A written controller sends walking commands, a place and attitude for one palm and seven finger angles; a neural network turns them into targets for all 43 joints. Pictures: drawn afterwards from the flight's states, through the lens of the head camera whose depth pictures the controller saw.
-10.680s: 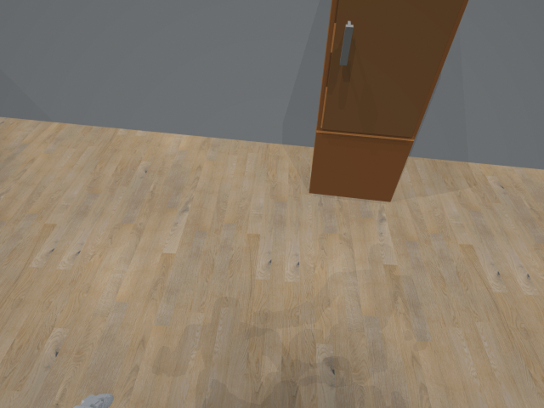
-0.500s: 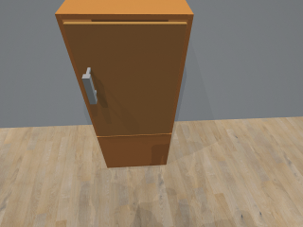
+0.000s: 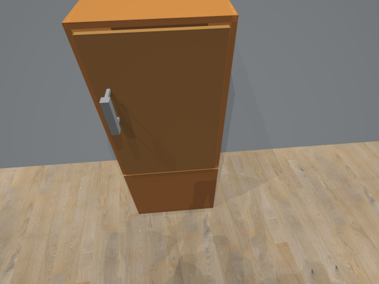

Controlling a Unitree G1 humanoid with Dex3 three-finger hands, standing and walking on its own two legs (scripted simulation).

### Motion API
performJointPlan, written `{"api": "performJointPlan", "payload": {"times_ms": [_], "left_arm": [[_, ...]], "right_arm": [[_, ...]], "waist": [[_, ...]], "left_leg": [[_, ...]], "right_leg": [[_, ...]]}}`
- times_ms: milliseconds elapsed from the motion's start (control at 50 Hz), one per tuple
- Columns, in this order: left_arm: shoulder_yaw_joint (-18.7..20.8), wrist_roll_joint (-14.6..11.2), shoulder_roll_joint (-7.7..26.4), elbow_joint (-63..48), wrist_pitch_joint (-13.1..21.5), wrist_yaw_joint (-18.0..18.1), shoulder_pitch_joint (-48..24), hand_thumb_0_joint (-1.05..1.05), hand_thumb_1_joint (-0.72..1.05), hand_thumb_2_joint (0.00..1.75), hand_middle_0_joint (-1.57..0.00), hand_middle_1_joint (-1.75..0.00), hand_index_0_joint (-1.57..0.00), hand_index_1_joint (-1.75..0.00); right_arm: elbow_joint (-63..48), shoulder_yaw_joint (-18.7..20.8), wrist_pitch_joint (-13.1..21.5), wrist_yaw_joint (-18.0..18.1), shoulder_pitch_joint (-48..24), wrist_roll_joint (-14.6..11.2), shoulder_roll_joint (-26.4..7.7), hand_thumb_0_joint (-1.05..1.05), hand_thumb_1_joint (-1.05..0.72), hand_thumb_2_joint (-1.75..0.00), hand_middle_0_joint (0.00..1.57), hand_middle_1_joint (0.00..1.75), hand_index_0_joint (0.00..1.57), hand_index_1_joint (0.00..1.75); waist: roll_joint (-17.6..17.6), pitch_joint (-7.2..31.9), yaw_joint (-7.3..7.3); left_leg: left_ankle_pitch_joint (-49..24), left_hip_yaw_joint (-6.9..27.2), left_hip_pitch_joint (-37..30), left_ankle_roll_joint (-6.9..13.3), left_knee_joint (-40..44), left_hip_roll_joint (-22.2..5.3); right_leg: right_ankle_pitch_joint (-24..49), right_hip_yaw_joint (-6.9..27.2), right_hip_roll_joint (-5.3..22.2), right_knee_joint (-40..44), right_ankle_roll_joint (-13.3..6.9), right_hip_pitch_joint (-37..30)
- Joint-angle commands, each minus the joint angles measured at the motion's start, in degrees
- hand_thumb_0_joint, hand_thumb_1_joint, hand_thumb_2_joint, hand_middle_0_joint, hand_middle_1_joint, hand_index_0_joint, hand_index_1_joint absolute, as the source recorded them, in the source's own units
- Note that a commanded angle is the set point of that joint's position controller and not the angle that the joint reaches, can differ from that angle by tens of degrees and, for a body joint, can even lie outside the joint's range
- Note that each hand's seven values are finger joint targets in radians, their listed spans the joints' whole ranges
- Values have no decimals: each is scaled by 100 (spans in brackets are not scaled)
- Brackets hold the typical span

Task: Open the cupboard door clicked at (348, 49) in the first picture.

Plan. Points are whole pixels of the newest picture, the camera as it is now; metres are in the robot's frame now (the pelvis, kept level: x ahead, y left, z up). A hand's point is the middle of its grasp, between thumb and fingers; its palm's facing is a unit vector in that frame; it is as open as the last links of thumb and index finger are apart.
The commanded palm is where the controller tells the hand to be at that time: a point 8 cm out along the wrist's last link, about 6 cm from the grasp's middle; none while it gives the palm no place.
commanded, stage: look again from close up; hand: left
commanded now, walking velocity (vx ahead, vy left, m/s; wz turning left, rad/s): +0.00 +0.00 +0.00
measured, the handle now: (112, 112) +0.57 +0.27 +0.03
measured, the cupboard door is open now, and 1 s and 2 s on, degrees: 0 0 0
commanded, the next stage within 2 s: shuffle to correct the standing spot in 0.06 s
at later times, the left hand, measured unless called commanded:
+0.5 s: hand out of the picture +0.00 +0.19 -0.19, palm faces +0.11 -0.98 -0.18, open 7.4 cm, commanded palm none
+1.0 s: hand out of the picture +0.13 +0.16 -0.17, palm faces +0.11 -0.97 -0.21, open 7.3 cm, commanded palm none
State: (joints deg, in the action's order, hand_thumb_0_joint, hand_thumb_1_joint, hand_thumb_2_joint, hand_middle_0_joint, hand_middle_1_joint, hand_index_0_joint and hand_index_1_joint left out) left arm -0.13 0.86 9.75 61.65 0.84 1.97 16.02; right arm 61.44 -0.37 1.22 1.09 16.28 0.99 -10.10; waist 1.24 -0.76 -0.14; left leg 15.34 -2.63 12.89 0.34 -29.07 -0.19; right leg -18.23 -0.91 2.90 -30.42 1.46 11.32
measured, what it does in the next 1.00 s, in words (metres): steps on the spot: right foot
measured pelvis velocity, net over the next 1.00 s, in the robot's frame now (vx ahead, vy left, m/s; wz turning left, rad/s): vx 0.07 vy -0.02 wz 0.09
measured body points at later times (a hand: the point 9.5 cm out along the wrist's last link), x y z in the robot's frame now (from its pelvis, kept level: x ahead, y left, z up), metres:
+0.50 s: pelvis +0.04 +0.01 -0.01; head +0.06 +0.03 +0.44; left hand +0.00 +0.24 -0.18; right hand +0.06 -0.22 -0.15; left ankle +0.02 +0.10 -0.74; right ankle -0.02 -0.12 -0.72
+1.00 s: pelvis +0.07 -0.02 +0.00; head +0.10 -0.02 +0.44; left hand +0.13 +0.21 -0.15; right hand +0.11 -0.24 -0.17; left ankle +0.02 +0.10 -0.73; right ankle +0.09 -0.11 -0.74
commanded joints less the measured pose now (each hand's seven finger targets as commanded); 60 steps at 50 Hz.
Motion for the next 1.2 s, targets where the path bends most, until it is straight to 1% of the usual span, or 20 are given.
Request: {"api": "performJointPlan", "payload": {"times_ms": [0, 140, 220, 300, 360, 400, 420, 440, 480, 500, 540, 740, 760, 800, 840, 920, 980, 1020, 1060, 1180], "left_arm": [[87, 4, 625, -153, 69, 15, 312, 0, 90, 90, -20, -30, -20, -30], [102, 1, 671, -133, 74, 6, 269, 0, 90, 90, -20, -30, -20, -30], [197, 51, 775, -157, 22, -51, 367, 0, 90, 90, -20, -30, -20, -30], [370, 68, 1065, -198, 33, -66, 759, 0, 90, 90, -20, -30, -20, -30], [430, 104, 1047, -238, 118, -56, 762, 0, 90, 90, -20, -30, -20, -30], [392, 97, 856, -338, 81, -66, 429, 0, 90, 90, -20, -30, -20, -30], [334, 58, 561, -430, 41, -79, 303, 0, 90, 90, -20, -30, -20, -30], [258, 37, 324, -554, 60, -63, 127, 0, 90, 90, -20, -30, -20, -30], [252, 27, 422, -534, 50, 7, -94, 0, 90, 90, -20, -30, -20, -30], [228, 12, 322, -483, 61, 4, -63, 0, 90, 90, -20, -30, -20, -30], [197, -22, 186, -372, -11, -2, 76, 0, 90, 90, -20, -30, -20, -30], [267, 33, 358, -474, -42, 13, 147, 0, 90, 90, -20, -30, -20, -30], [297, 47, 532, -449, 18, 28, 247, 0, 90, 90, -20, -30, -20, -30], [295, 34, 892, -417, 67, 64, 279, 0, 90, 90, -20, -30, -20, -30], [287, 60, 874, -468, 68, 53, 128, 0, 90, 90, -20, -30, -20, -30], [265, 56, 710, -557, 40, 68, -185, 0, 90, 90, -20, -30, -20, -30], [260, -27, 674, -569, -5, 37, -314, 0, 90, 90, -20, -30, -20, -30], [231, -46, 453, -626, -40, 8, -273, 0, 90, 90, -20, -30, -20, -30], [235, -10, 505, -521, -42, -4, -245, 0, 90, 90, -20, -30, -20, -30], [148, -27, 555, -234, 32, -37, -5, 0, 90, 90, -20, -30, -20, -30]], "right_arm": [[-189, 84, 88, 34, 166, -16, -525, 0, -90, -90, 20, 30, 20, 30], [-94, 91, 72, 42, 68, -21, -525, 0, -90, -90, 20, 30, 20, 30], [-156, 113, 11, -18, 74, 18, -515, 0, -90, -90, 20, 30, 20, 30], [-409, 148, -10, -73, -142, 36, -384, 0, -90, -90, 20, 30, 20, 30], [-551, 152, 55, -115, -229, 22, -334, 0, -90, -90, 20, 30, 20, 30], [-289, 155, 131, -111, 498, 8, -293, 0, -90, -90, 20, 30, 20, 30], [-120, 218, 162, -61, 1047, 57, -674, 0, -90, -90, 20, 30, 20, 30], [3, 278, 163, 4, 1548, 87, -1019, 0, -90, -90, 20, 30, 20, 30], [-1, 182, 158, 135, 1317, 54, -745, 0, -90, -90, 20, 30, 20, 30], [-103, 142, 177, 160, 947, 44, -543, 0, -90, -90, 20, 30, 20, 30], [-227, 123, 178, 192, 582, 36, -628, 0, -90, -90, 20, 30, 20, 30], [-333, 351, 4, 143, 233, 16, -695, 0, -90, -90, 20, 30, 20, 30], [-323, 344, 6, 119, 298, -6, -556, 0, -90, -90, 20, 30, 20, 30], [-331, 285, -40, 78, 465, -69, -144, 0, -90, -90, 20, 30, 20, 30], [-310, 261, -126, 88, 292, -54, -36, 0, -90, -90, 20, 30, 20, 30], [-186, 213, -134, 67, 228, -52, -1, 0, -90, -90, 20, 30, 20, 30], [-2, 194, -79, 62, 505, -29, -68, 0, -90, -90, 20, 30, 20, 30], [-48, 208, -8, 74, 300, 33, -330, 0, -90, -90, 20, 30, 20, 30], [-123, 178, 2, 64, -138, 25, -313, 0, -90, -90, 20, 30, 20, 30], [-15, 114, 22, 92, 109, 1, -309, 0, -90, -90, 20, 30, 20, 30]], "waist": [[-262, -199, -15], [-179, -140, -6], [-349, -464, -59], [-1089, -714, -210], [-945, -800, -162], [-489, -508, 183], [647, -316, 359], [1755, -121, 466], [989, -231, 309], [457, -330, 176], [427, -201, 27], [280, 286, -125], [-138, 452, -133], [-1136, 573, -9], [-1577, 473, -35], [-1154, 236, 24], [-532, 210, 161], [480, 29, -12], [702, -117, -140], [49, -112, -58]], "left_leg": [[-1053, 439, -36, 181, 573, -525], [-1072, 352, -140, 125, 533, -526], [363, 199, 411, 165, 228, -297], [843, -194, 1325, 98, -969, -37], [987, -140, 1344, 125, -930, -170], [107, -133, -110, 203, 167, -137], [-1005, 987, -783, 512, 554, -858], [-2577, 2302, -1372, 1076, 1031, -1839], [-4517, 2101, -1130, 1436, 885, -1982], [-5206, 1752, -937, 1401, 699, -1908], [-5662, 1078, -698, 1125, 713, -1581], [-3498, 648, -507, 607, 228, -1182], [-2519, 502, -246, 372, -43, -904], [584, 31, 542, -8, -539, -88], [1528, 77, 526, -47, -1217, -118], [1013, 24, 350, -104, -853, -206], [-280, 37, -617, -83, 549, -267], [-1175, 598, -312, 160, 804, -865], [-1056, 536, 193, 192, 940, -873], [-678, 338, -122, 55, 944, -676]], "right_leg": [[1011, 261, 270, 573, -269, 111], [1274, 344, 303, 632, -294, 83], [-664, 534, 389, 820, -445, 165], [-1331, 1411, 1198, 1512, -894, -98], [-37, 1263, 1480, 1256, -1103, -130], [356, 234, 860, 248, -731, 520], [62, -420, 168, -1013, -402, 1163], [-1599, -735, -320, -2270, -202, 2046], [-1616, 43, 95, -2994, -250, 2182], [-1415, 60, 201, -2840, -244, 1990], [-917, 29, 201, -2373, -126, 1456], [1041, -272, 18, 197, -122, 123], [2019, 71, 299, 390, -171, -335], [4216, 1170, 1584, 408, -924, -753], [3977, 1149, 1507, 709, -1219, -419], [3261, 774, 1127, 765, -1149, -67], [1839, 537, 706, 584, -712, 453], [1095, 228, 209, 472, -370, 467], [1009, 123, 210, 529, -262, -60], [1340, 314, 366, 935, -350, -118]]}}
